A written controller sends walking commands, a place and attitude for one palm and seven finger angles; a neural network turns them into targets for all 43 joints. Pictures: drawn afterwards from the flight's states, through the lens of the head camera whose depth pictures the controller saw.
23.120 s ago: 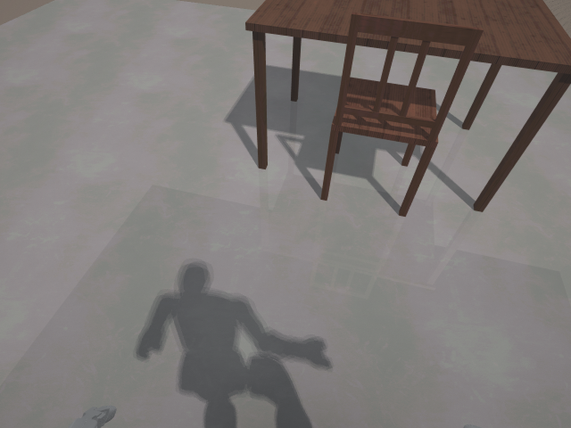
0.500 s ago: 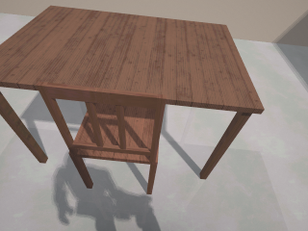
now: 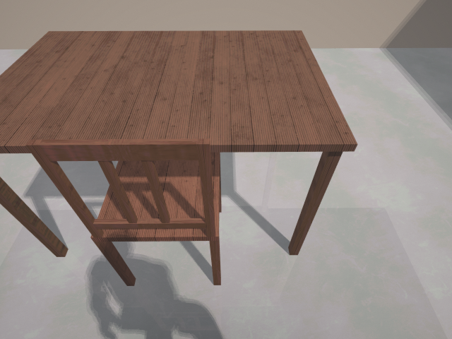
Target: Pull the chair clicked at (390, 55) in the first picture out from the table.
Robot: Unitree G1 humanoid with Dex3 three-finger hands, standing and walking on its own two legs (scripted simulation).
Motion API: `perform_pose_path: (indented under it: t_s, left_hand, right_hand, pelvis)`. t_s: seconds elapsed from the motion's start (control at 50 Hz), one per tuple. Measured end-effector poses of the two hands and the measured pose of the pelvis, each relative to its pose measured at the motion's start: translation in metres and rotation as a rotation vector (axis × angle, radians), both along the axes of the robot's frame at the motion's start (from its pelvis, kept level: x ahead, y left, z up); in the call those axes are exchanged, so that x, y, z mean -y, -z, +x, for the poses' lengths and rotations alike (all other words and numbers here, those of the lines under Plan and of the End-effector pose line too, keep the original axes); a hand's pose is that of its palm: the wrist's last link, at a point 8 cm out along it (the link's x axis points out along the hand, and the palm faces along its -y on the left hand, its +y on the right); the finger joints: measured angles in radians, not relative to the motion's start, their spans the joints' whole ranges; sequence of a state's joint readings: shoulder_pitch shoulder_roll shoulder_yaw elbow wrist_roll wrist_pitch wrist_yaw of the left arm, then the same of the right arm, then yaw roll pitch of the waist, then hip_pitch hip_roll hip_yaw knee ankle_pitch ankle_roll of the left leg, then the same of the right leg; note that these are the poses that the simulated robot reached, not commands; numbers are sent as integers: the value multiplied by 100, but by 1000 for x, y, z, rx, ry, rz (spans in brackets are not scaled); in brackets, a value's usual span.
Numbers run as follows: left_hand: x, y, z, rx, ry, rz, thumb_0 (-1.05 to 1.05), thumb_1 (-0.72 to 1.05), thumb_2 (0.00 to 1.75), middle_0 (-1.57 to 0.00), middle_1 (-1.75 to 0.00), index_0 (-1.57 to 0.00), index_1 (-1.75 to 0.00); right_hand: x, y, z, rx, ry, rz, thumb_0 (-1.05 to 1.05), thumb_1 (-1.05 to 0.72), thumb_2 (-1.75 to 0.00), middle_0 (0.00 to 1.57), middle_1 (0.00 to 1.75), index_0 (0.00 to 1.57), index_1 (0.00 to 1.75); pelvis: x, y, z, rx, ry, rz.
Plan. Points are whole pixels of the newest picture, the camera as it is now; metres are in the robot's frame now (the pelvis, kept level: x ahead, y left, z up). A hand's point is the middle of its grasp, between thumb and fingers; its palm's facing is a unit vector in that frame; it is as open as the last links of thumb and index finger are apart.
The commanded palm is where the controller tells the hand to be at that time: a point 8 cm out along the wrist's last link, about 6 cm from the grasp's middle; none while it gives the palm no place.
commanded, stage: come to a stop and stand still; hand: left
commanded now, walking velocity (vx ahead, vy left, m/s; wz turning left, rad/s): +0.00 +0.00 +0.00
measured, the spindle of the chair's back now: (120, 194) +0.49 +0.30 -0.11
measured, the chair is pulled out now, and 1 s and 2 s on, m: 0.00 0.00 0.00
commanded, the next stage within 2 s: look again from close up in 0.34 s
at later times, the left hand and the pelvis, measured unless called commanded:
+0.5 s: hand out of the picture -0.02 +0.14 -0.18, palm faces +0.04 -0.99 -0.16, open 7.4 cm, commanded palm none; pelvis +0.02 -0.01 +0.00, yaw -1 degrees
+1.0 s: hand out of the picture +0.01 +0.23 -0.18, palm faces -0.03 -0.97 -0.22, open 7.4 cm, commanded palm none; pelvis +0.00 +0.04 +0.00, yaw -2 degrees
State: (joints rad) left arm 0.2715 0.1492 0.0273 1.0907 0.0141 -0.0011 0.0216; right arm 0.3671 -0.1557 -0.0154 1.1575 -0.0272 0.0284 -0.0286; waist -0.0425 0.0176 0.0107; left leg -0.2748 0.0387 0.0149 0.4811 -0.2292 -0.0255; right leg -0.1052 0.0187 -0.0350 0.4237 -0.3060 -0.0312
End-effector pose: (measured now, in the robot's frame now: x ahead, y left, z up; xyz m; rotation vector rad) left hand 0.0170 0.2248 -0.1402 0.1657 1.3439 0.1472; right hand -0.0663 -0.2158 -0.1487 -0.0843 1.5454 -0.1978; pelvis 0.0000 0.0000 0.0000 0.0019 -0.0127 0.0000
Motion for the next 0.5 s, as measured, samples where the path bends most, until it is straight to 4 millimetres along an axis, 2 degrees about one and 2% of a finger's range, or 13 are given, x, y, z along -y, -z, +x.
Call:
perform_pose_path:
  t_s: [0.1,0.3,0.4,0.5]
  left_hand:
    - [16,6,-6,-18,-15,-16,2,94,90,-20,-29,-20,-30]
    - [43,9,-31,-95,-52,-66,1,92,90,-20,-29,-20,-30]
    - [46,8,-40,-123,-65,-70,1,92,90,-20,-29,-20,-30]
    - [39,6,-42,-112,-50,-44,1,91,90,-20,-29,-20,-30]
  right_hand:
    - [7,1,14,21,-17,-1,0,-91,-89,20,30,19,30]
    - [17,-1,65,99,-67,-17,1,-92,-89,20,30,19,30]
    - [25,-3,84,135,-75,-38,1,-93,-89,20,30,19,30]
    - [26,-4,104,190,-81,-46,1,-93,-89,20,30,19,30]
  pelvis:
    - [11,1,6,13,-4,-4]
    - [20,0,10,12,3,-1]
    - [19,-1,15,11,9,2]
    - [13,0,15,-2,25,-10]
